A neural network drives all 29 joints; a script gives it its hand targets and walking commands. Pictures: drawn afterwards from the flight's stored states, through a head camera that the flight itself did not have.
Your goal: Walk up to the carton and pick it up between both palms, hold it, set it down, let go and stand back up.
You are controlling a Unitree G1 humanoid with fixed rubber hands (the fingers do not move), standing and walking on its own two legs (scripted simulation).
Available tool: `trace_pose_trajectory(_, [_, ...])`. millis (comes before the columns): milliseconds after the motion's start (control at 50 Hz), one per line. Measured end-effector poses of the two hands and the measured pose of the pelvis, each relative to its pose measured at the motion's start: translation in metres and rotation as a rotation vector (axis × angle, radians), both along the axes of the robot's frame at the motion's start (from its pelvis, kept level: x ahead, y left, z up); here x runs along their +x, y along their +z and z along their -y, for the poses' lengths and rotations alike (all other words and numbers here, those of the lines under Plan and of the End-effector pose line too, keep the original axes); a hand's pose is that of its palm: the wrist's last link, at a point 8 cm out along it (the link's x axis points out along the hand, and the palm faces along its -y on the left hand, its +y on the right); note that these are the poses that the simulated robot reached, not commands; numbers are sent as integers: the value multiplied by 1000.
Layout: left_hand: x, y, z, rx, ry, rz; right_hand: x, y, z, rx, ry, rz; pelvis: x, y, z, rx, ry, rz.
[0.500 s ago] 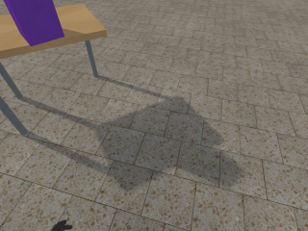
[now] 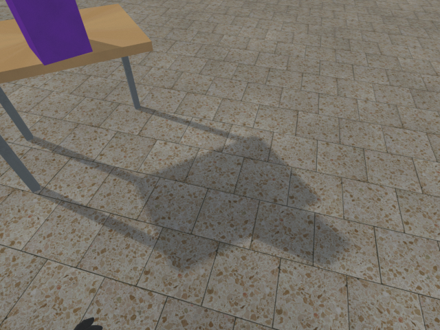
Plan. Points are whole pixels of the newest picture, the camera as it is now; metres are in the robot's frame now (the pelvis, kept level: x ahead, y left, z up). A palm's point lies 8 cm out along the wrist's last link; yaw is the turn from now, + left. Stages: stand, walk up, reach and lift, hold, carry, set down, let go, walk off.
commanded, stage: stand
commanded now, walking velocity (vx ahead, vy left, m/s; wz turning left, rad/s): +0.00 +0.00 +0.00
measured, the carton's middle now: (47, 18) +1.21 +0.71 +0.06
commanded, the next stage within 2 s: walk up in 0.12 s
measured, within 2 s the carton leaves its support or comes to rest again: neither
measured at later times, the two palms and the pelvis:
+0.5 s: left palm out of the picture +0.10 +0.32 -0.09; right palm out of the picture +0.12 -0.29 -0.09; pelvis +0.01 +0.02 +0.00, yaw +3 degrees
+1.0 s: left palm out of the picture +0.16 +0.45 -0.09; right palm (322, 307) +0.20 -0.19 -0.10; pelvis +0.10 +0.11 +0.00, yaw +7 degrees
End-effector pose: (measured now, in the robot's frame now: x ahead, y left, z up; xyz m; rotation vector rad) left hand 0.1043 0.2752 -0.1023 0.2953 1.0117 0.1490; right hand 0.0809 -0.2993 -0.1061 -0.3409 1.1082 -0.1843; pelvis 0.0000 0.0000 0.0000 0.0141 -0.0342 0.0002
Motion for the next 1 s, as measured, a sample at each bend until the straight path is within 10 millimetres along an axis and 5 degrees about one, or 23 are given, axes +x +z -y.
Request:
trace_pose_trajectory(380, [-6, -2, -4, -6, 8, -18, 0, 3, 0, 4, 11, -16, 1, 2, -2, -4, 5, 2])
trace_pose_trajectory(580, [1, 21, -90, 102, 50, 53, 57, 22, -25, -15, 141, 34, 21, 1, -47, 0, 74, 39])
trace_pose_trajectory(680, [3, 3, -148, 124, 67, 24, 67, 9, -60, -49, 169, -22, 35, -16, -87, -21, 109, 23])
trace_pose_trajectory(800, [14, 1, -164, 88, 65, -47, 62, 9, -99, -6, 146, -111, 55, -3, -106, -26, 116, -12])
trace_pose_trajectory(1000, [59, 11, -171, 121, 65, -58, 120, 7, -109, 9, 172, -111, 103, 0, -110, -17, 122, -68])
